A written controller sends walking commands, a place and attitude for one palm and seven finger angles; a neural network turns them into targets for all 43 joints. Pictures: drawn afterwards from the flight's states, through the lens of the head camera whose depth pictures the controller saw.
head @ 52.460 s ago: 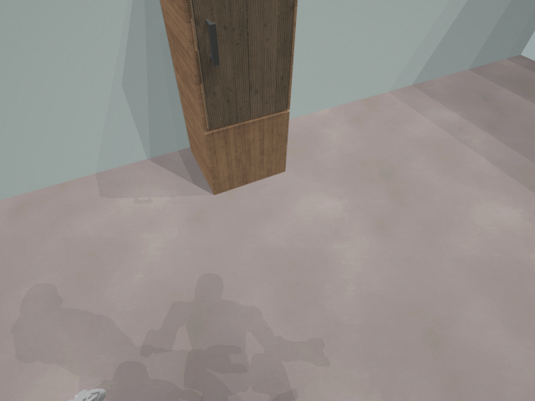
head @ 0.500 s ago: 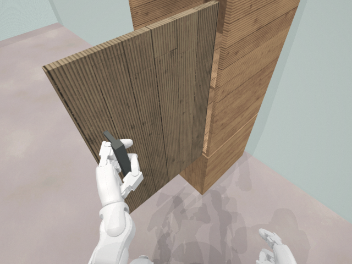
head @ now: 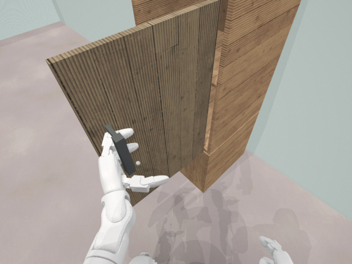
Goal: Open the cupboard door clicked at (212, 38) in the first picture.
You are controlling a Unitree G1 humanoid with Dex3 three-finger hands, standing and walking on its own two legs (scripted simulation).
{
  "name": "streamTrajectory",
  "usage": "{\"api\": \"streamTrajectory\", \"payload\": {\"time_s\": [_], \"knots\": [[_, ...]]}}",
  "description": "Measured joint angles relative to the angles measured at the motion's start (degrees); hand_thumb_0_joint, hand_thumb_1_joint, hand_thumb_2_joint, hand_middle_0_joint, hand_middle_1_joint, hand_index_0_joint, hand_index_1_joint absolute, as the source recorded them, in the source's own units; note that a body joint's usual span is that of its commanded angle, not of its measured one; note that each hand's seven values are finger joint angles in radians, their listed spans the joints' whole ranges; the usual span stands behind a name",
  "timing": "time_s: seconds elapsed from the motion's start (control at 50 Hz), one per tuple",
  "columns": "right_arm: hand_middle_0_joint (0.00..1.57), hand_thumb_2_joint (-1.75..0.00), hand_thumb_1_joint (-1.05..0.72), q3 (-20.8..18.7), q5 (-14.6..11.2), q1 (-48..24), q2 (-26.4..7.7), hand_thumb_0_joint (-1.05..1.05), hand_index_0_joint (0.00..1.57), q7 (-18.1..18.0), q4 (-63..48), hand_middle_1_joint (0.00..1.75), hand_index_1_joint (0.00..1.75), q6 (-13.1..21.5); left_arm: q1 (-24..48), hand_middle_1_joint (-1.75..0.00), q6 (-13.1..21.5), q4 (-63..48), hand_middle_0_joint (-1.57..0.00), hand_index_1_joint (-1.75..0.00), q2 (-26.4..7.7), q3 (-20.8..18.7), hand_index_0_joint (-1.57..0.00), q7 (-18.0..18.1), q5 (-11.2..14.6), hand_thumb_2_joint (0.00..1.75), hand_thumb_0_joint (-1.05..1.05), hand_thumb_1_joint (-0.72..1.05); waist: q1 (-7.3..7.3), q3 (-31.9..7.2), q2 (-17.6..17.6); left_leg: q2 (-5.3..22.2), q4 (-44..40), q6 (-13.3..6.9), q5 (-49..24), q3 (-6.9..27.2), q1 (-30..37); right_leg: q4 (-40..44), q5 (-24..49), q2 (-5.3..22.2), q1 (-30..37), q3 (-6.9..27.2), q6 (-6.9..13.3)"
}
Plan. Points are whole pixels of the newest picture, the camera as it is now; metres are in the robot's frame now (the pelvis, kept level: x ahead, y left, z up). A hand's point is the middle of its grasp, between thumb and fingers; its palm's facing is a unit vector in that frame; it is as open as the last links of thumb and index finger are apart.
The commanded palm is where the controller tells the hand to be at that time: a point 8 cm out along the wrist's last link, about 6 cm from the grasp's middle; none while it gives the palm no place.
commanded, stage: open thumb and fingers to let go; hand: left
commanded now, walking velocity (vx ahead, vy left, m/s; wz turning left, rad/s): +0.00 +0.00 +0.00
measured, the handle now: (120, 150) +0.35 +0.15 +0.07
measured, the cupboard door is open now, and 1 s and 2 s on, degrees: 87 88 88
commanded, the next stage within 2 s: slide the hand sideways off the handle in 0.24 s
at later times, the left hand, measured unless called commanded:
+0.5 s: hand (130, 173) +0.30 +0.12 +0.07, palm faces -0.07 -0.99 -0.09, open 15.7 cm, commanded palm +0.28 +0.15 +0.07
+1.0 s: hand (116, 192) +0.26 +0.14 +0.06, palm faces -0.10 -0.99 -0.03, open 16.3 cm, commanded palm +0.24 +0.20 +0.07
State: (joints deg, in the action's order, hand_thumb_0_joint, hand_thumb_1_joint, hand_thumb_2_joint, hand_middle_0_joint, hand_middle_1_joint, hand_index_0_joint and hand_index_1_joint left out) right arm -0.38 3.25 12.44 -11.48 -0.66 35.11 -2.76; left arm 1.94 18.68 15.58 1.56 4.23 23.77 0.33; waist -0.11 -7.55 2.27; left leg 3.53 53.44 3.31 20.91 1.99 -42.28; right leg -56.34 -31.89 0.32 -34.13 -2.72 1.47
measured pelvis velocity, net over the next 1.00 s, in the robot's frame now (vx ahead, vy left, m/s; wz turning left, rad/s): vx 0.00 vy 0.03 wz -0.02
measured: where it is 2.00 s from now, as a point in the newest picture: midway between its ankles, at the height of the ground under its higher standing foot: outside the picture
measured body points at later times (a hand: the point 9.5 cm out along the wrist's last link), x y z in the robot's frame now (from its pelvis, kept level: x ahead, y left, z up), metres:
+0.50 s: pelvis -0.01 +0.02 +0.00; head +0.02 +0.01 +0.45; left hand +0.30 +0.17 +0.07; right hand +0.15 -0.21 -0.10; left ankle +0.06 +0.16 -0.68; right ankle -0.04 -0.10 -0.68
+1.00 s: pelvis +0.00 +0.03 +0.00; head +0.04 +0.02 +0.44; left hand +0.26 +0.20 +0.07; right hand +0.17 -0.20 -0.09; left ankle +0.06 +0.16 -0.68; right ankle -0.04 -0.10 -0.68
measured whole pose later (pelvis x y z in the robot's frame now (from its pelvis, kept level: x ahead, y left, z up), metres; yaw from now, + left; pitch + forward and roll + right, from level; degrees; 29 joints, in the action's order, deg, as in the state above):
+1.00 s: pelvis +0.00 +0.03 +0.00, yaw -1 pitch +10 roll -1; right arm 1.0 -0.4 13.9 -11.9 -0.3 27.6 1.4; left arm -13.9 18.1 0.1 -8.8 3.0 -4.5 8.2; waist 0.5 -6.3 2.4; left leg 3.2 56.7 1.3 22.8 0.7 -43.7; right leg -56.7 -31.8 0.9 -34.5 -1.2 -0.9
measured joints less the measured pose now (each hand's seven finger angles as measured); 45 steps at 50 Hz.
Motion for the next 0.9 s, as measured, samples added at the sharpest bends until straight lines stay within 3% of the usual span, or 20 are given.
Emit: {"api": "streamTrajectory", "payload": {"time_s": [0.2, 0.38, 0.44, 0.5, 0.56, 0.62, 0.72, 0.9], "knots": [[0.2, -0.9, -0.91, -0.1, -0.1, -0.5, 0.0, 0.01, 0.2, 0.1, 0.1, 0.3, 0.3, 0.3, 1.7, -0.8, 0.8, 2.0, -0.34, -0.82, -0.5, 0.1, -0.29, -0.4, -0.1, 0.31, 0.0, -0.48, 0.03, 0.1, -0.1, 0.0, 0.3, -0.3, -0.3, -0.2, -0.5, 0.2, 0.6, 0.1, -0.3, 0.3, -0.5], [0.2, -0.9, -0.91, 0.4, -0.2, -1.5, 0.3, 0.01, 0.2, 0.5, 0.1, 0.3, 0.3, 0.7, 2.8, -0.62, 0.6, 2.3, -0.43, -0.63, -0.8, 1.3, -0.39, -0.7, -0.7, 0.3, -0.01, -0.5, -0.07, 0.5, 0.0, -0.4, 1.1, -0.8, -0.3, -0.1, -1.3, 0.1, 0.9, 0.4, -0.7, 0.2, -1.1], [0.2, -0.9, -0.91, 0.7, -1.1, -0.7, 0.4, 0.01, 0.2, 0.3, -1.2, 0.3, 0.3, 1.0, 1.7, -0.55, 2.5, 1.9, -0.39, -0.55, -4.7, 0.7, -0.31, -11.0, -0.4, 0.3, -0.01, -0.5, 0.16, 0.4, -0.3, -0.6, 1.5, -1.1, -0.3, -0.1, -1.8, -0.3, 0.9, 0.6, -1.2, 0.2, -1.2], [0.2, -0.9, -0.91, 0.9, -2.7, 0.3, -0.3, 0.01, 0.2, -0.3, -2.4, 0.3, 0.3, 1.7, 1.3, -0.46, 2.7, 1.3, -0.31, -0.47, -9.4, 1.2, -0.23, -22.5, 3.9, 0.3, -0.01, -0.5, 0.4, 1.1, 0.3, -0.7, 1.9, -1.3, -0.1, 0.2, -1.5, 0.0, 1.0, 0.6, -0.4, -0.1, -1.5], [0.2, -0.9, -0.91, 1.1, -3.7, 1.1, -1.2, 0.01, 0.2, -0.8, -3.0, 0.3, 0.3, 2.4, 1.3, -0.4, 0.6, 0.9, -0.25, -0.4, -10.5, 1.3, -0.18, -28.3, 8.3, 0.3, -0.01, -0.5, 0.43, 1.5, 0.9, -0.7, 1.6, -1.5, -0.1, 0.0, -0.8, 0.9, 1.4, 0.6, 0.6, 0.1, -1.8], [0.2, -0.9, -0.91, 1.2, -4.0, 1.6, -1.5, 0.01, 0.2, -0.6, -3.5, 0.3, 0.3, 3.0, 0.7, -0.35, -1.0, 0.1, -0.21, -0.36, -9.0, 0.9, -0.16, -28.6, 9.4, 0.3, -0.01, -0.5, 0.58, 1.6, 0.8, -0.8, 1.1, -1.9, -0.3, -0.6, -0.3, 1.4, 1.7, 0.8, 0.8, 0.6, -2.2], [0.2, -0.9, -0.91, 1.1, -3.7, 2.1, -1.1, 0.01, 0.2, 0.5, -5.2, 0.3, 0.3, 3.5, -2.3, -0.35, -1.3, -3.5, -0.18, -0.34, -7.6, 0.6, -0.18, -26.7, 7.3, 0.3, -0.01, -0.5, 1.12, 1.3, 0.0, -0.8, 1.2, -2.3, 0.1, -1.7, -0.5, 1.1, 1.7, 0.9, 0.2, 1.7, -2.6], [0.2, -0.9, -0.91, 1.3, -3.5, 2.1, -0.2, 0.01, 0.2, 1.0, -7.3, 0.3, 0.3, 3.3, -11.9, -0.32, -1.1, -12.0, -0.16, -0.31, -8.9, -0.1, -0.16, -26.9, 6.7, 0.3, -0.01, -0.5, 1.1, 1.2, -0.2, -0.3, 2.3, -2.3, 1.4, -2.1, -0.6, 0.4, 0.7, 0.6, -0.1, 2.2, -2.6]]}}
